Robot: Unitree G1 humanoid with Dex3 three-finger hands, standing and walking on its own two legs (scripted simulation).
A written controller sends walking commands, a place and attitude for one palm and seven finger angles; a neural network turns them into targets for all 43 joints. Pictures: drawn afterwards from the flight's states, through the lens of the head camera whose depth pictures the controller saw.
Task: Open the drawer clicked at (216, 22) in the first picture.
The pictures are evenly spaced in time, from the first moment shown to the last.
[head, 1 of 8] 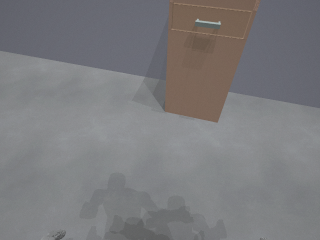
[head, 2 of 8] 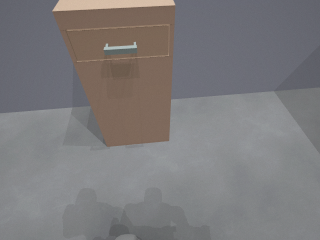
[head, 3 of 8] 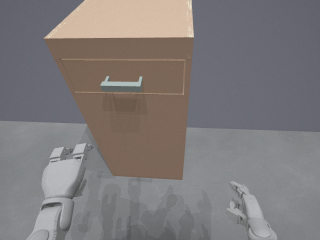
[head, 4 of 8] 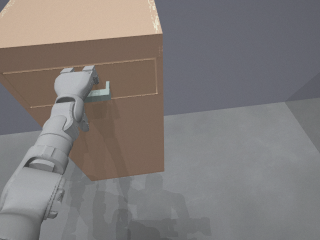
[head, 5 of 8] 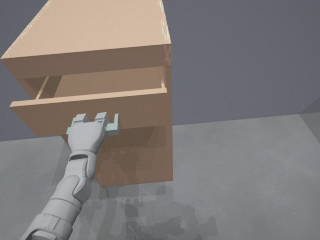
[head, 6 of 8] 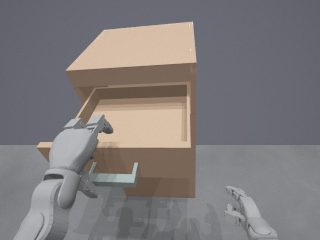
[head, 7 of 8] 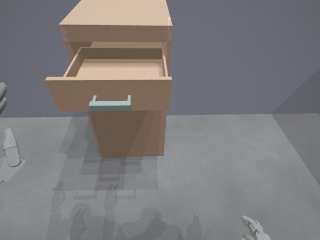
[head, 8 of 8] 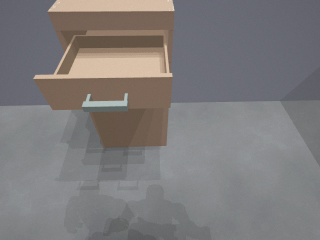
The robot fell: no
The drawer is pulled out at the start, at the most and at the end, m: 0.00 0.30 0.30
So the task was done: yes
